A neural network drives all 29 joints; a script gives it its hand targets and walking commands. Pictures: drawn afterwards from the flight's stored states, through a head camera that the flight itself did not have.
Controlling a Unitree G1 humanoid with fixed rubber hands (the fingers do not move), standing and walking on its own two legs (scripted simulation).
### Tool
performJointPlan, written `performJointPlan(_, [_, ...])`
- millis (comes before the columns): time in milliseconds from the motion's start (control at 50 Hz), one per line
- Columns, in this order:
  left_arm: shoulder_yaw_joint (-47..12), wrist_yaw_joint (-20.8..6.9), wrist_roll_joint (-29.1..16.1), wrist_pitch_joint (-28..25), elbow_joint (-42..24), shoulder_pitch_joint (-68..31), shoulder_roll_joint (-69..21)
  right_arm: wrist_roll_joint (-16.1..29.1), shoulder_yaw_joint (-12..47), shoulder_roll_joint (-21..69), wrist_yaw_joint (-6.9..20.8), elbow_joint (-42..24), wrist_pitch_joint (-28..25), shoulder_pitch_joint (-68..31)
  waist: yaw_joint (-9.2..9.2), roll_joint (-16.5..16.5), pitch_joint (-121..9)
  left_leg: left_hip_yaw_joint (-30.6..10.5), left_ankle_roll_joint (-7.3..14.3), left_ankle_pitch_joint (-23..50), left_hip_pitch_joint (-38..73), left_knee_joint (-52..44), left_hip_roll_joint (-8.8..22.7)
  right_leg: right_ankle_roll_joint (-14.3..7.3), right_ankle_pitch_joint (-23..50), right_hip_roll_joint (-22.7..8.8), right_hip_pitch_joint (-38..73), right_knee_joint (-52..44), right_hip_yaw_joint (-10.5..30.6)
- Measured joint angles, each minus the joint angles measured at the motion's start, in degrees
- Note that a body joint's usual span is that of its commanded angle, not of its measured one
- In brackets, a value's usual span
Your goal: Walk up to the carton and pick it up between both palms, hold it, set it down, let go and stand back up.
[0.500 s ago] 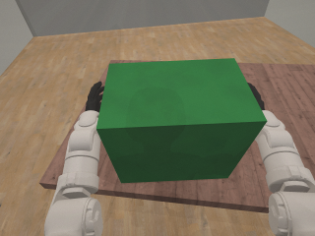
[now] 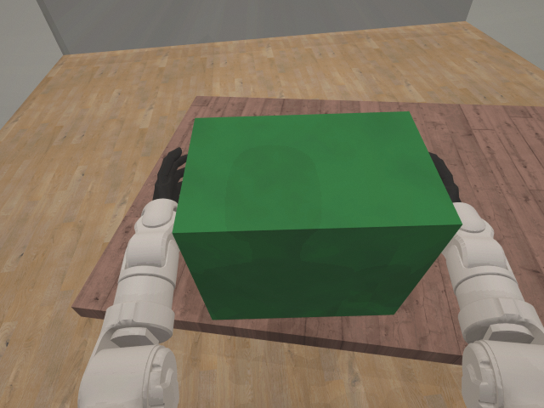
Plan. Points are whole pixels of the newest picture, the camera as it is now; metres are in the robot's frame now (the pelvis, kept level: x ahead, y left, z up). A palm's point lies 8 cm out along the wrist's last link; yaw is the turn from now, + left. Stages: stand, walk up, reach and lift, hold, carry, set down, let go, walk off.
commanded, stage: set down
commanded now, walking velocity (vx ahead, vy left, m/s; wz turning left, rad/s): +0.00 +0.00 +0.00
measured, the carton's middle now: (302, 224) +0.39 -0.02 +0.07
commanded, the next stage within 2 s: none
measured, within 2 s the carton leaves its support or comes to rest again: rests again in 1.32 s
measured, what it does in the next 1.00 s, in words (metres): stands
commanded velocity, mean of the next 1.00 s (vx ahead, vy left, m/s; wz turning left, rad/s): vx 0.00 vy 0.00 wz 0.00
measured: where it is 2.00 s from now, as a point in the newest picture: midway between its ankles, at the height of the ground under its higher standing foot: outside the picture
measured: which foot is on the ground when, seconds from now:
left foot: down 0.00-1.00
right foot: down 0.00-1.00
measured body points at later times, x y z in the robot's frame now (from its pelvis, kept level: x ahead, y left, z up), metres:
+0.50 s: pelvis +0.00 +0.00 +0.00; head +0.01 +0.00 +0.45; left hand +0.40 +0.19 +0.11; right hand +0.41 -0.22 +0.10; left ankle -0.01 +0.13 -0.75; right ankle +0.02 -0.10 -0.75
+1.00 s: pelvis +0.00 +0.00 +0.00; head +0.01 +0.00 +0.45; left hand +0.40 +0.19 +0.11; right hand +0.41 -0.22 +0.10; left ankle -0.01 +0.13 -0.75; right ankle +0.02 -0.10 -0.75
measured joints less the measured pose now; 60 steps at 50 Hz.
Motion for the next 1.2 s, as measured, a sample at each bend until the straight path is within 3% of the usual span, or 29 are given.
performJointPlan(660, [0.2,0.0,1.7,-4.6,4.2,0.0,-0.9,-3.3,-4.1,0.9,2.3,4.4,-5.0,-0.1,0.35,-0.9,0.1,-0.2,0.1,0.2,-0.4,0.0,-0.3,0.1,0.1,-0.3,-0.4,0.0,-0.2])
performJointPlan(1200, [4.9,-2.7,5.7,-6.4,6.8,-1.7,-3.2,-8.9,-10.0,2.0,5.0,6.8,-9.4,-0.6,0.72,-0.8,1.7,-0.1,0.5,0.2,1.6,-0.9,-0.7,0.4,-0.6,-0.8,1.2,0.4,-0.1])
